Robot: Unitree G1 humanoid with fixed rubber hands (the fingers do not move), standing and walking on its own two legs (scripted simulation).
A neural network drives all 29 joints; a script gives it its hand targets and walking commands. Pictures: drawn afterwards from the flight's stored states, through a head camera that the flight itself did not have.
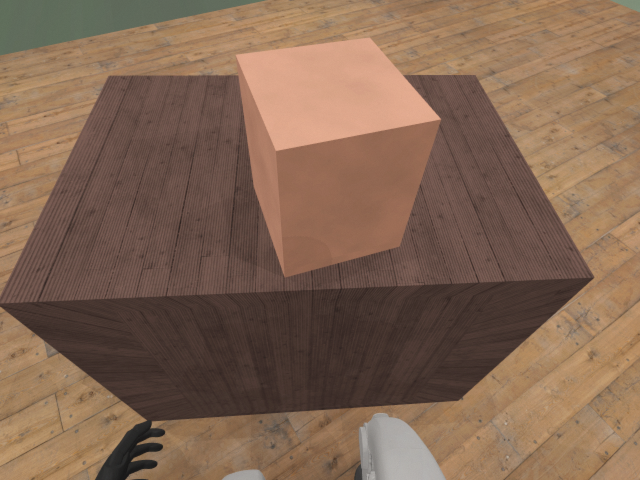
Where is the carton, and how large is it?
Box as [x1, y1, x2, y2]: [236, 38, 440, 276]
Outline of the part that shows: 370,38 338,41 236,55 253,184 284,276 292,275 399,246 440,118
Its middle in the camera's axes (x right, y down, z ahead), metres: +0.01 -0.12 +0.59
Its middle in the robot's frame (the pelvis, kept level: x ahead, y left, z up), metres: +0.53 -0.02 +0.08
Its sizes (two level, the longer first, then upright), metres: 0.210 0.200 0.250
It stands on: a pedestal, 0.70 m high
